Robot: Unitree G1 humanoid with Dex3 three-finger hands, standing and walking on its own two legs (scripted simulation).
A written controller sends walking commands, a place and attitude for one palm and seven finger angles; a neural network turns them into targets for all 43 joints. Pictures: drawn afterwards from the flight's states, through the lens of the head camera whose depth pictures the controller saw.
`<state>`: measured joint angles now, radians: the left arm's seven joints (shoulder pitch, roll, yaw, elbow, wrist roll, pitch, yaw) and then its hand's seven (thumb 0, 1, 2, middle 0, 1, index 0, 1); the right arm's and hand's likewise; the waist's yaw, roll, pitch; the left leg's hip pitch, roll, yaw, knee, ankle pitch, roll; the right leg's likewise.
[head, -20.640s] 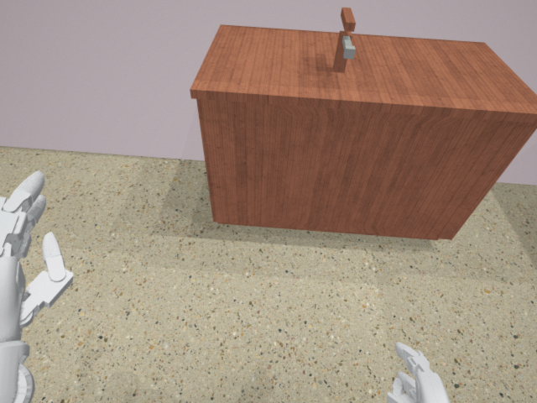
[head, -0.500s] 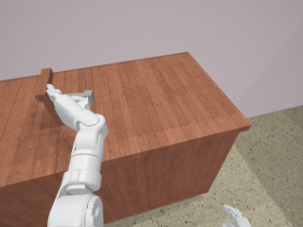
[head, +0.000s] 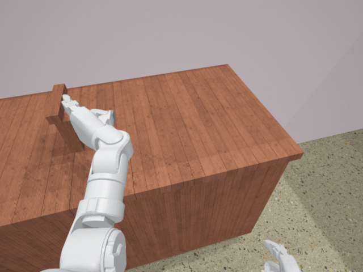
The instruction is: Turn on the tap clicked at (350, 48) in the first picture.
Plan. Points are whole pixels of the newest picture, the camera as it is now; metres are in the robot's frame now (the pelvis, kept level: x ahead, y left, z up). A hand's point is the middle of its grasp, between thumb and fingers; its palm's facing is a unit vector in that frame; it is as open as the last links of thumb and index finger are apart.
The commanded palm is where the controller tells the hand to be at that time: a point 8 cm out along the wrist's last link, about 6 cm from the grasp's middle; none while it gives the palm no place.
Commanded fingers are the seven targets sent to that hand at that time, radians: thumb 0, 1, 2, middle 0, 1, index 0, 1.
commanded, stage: lift the hand up off the lever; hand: left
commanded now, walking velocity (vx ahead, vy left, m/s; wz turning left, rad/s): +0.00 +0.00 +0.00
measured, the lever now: (109, 117) +0.47 +0.23 +0.10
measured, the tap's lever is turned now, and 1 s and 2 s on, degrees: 79 79 79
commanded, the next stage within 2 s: draw the hand back beside the body in 0.50 s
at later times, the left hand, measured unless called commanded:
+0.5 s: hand (108, 114) +0.40 +0.20 +0.17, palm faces +0.78 -0.62 -0.05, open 7.8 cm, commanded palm +0.34 +0.21 +0.17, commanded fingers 0.00 0.90 0.90 -0.15 -0.15 -0.15 -0.15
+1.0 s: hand (90, 149) +0.30 +0.20 +0.16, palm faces +0.30 -0.92 -0.25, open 7.7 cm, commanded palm +0.27 +0.23 +0.17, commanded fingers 0.00 0.90 0.90 -0.17 -0.21 -0.17 -0.21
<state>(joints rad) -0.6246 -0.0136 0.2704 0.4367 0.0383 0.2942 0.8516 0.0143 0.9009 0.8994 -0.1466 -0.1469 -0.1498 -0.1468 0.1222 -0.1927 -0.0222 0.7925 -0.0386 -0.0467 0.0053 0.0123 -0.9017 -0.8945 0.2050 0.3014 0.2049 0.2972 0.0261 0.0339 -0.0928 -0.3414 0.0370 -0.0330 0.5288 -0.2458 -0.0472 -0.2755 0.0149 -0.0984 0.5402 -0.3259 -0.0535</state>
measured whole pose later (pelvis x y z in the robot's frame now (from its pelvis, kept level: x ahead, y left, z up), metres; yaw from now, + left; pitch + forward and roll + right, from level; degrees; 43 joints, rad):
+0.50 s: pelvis +0.01 +0.00 +0.00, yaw +0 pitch +1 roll +0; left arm -0.57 -0.02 0.23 0.33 0.00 0.38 0.81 0.01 0.90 0.90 -0.15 -0.15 -0.15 -0.15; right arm 0.06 -0.20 -0.01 0.79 -0.02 -0.03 -0.01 0.01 -0.90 -0.89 0.20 0.30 0.20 0.30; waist 0.05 0.04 -0.08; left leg -0.25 0.04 -0.03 0.47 -0.24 -0.05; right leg -0.19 0.02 -0.10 0.48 -0.32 -0.05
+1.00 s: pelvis +0.01 +0.00 +0.01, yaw -3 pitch -4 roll +0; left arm 0.04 0.30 0.15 -0.10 -0.08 0.04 0.15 0.02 0.90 0.90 -0.16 -0.18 -0.17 -0.18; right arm 0.19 -0.25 -0.01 0.64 0.02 -0.04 -0.06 0.01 -0.90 -0.89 0.20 0.30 0.20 0.30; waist 0.04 0.05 0.02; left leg -0.11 0.06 0.01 0.41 -0.22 -0.04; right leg -0.05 0.04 -0.05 0.40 -0.27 -0.05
